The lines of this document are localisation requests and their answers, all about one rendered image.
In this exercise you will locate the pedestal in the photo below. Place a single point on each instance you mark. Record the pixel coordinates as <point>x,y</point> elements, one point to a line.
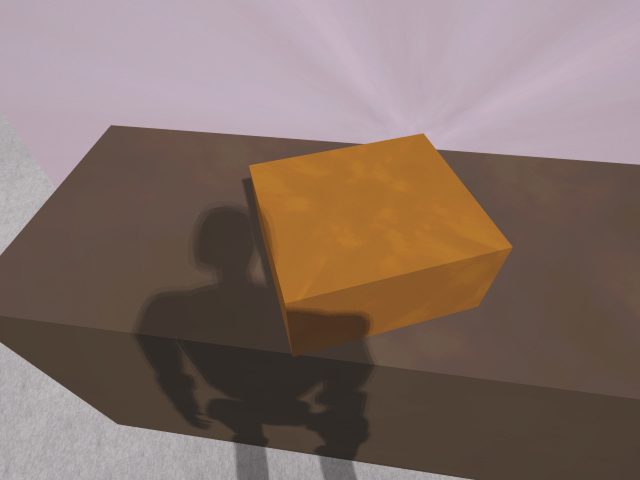
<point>143,286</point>

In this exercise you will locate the carton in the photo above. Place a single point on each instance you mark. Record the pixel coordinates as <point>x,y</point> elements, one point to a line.
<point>370,238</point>

